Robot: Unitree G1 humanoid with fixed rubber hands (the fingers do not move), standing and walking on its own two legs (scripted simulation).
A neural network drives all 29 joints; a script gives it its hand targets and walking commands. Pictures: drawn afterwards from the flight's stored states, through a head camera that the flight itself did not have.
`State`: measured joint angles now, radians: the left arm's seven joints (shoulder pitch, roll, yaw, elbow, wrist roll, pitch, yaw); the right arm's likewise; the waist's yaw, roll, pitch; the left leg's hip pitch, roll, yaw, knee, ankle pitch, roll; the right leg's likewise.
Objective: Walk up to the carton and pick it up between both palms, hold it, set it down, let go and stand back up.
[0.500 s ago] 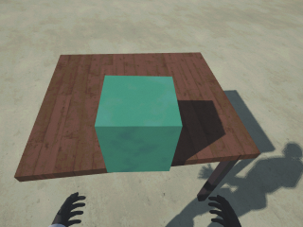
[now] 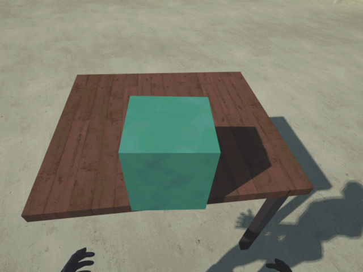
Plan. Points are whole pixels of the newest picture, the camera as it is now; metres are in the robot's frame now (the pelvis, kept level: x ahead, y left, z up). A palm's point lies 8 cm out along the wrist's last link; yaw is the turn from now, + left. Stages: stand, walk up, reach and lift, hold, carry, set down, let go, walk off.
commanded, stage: stand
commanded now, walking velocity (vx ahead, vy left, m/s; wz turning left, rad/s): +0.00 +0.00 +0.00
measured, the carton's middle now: (169, 154) +0.43 +0.04 +0.01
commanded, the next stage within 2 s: none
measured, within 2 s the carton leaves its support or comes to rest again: neither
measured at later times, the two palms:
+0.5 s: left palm out of the picture +0.01 +0.28 -0.12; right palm out of the picture +0.01 -0.23 -0.11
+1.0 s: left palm out of the picture -0.06 +0.28 -0.13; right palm out of the picture -0.01 -0.23 -0.12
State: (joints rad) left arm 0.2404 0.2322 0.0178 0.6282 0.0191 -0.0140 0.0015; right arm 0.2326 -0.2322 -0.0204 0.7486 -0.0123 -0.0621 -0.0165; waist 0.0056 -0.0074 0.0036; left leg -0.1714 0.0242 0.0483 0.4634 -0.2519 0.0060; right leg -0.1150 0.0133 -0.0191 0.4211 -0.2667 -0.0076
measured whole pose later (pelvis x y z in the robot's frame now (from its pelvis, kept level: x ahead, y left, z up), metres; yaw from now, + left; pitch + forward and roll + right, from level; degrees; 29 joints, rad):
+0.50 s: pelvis -0.05 +0.02 +0.00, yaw +1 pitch -4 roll -1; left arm 0.36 0.26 -0.01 0.75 0.02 -0.02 0.00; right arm 0.35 -0.25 0.00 0.80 -0.01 -0.03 0.00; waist 0.00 -0.01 0.01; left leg -0.24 -0.01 0.04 0.49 -0.19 0.04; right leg -0.18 -0.02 -0.02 0.46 -0.22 0.03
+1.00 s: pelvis -0.06 +0.03 -0.01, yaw +2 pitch -2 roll -1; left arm 0.44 0.25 0.00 0.82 0.02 -0.02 0.01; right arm 0.35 -0.25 -0.02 0.83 -0.01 -0.01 -0.01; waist 0.00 0.01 0.00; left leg -0.29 -0.03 0.04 0.51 -0.19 0.05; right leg -0.24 -0.02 0.03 0.51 -0.24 0.03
